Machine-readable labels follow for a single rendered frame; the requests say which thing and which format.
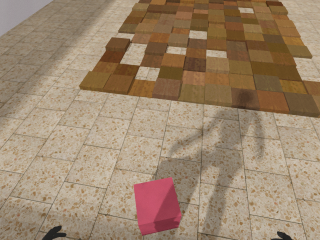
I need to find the robot left hand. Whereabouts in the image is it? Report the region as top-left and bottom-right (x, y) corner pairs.
(42, 225), (67, 240)

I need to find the carton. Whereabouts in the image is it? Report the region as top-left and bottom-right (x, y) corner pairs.
(133, 177), (182, 236)

